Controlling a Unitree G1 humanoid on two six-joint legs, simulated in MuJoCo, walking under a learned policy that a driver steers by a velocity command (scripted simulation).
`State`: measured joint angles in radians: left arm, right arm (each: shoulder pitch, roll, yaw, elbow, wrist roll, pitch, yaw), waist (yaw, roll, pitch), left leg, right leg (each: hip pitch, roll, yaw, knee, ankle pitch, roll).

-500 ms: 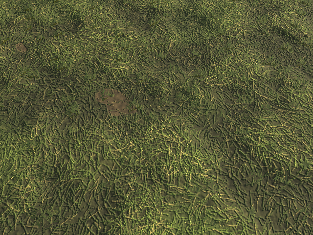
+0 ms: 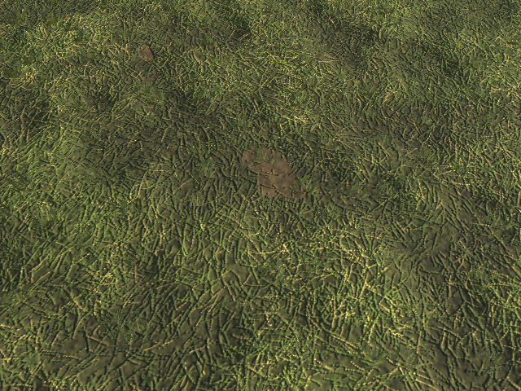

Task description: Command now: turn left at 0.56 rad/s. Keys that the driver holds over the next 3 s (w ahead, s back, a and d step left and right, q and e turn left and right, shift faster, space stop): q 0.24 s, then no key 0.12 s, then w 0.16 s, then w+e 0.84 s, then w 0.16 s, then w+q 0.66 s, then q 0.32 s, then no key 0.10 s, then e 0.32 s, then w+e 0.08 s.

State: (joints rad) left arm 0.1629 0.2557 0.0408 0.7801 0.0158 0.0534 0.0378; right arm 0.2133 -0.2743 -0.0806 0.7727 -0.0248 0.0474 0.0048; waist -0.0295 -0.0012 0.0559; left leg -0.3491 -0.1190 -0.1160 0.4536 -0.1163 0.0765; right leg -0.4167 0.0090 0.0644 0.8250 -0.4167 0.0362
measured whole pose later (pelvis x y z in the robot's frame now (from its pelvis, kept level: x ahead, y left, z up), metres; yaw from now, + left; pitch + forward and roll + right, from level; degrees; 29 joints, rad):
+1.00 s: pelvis +0.18 -0.01 -0.02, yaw +2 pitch +1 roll +0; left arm 0.10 0.25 0.05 0.73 0.04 -0.01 -0.06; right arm 0.40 -0.24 -0.02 0.96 -0.03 -0.07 -0.02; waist -0.03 0.00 0.06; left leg 0.15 0.03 0.20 0.43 -0.51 0.00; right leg -0.51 0.04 -0.11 0.60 -0.17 -0.14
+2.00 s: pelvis +0.73 -0.06 +0.00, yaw -5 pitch +2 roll +1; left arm 0.02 0.24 -0.01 0.70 0.03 -0.05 -0.02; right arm 0.47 -0.24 -0.06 0.89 -0.01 -0.05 0.01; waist -0.10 -0.03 0.03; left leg -0.05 -0.12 -0.16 0.33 -0.30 0.08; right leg -0.55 -0.03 0.04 0.60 -0.10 0.03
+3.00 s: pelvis +0.99 -0.08 -0.01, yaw +9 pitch +0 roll +1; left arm 0.31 0.23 0.04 0.84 0.02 0.05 0.00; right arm 0.19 -0.24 -0.05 0.80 -0.02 0.04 -0.04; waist 0.02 0.02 0.00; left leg -0.35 0.00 0.14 0.55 -0.24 0.06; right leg -0.21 0.02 -0.03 0.57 -0.40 -0.08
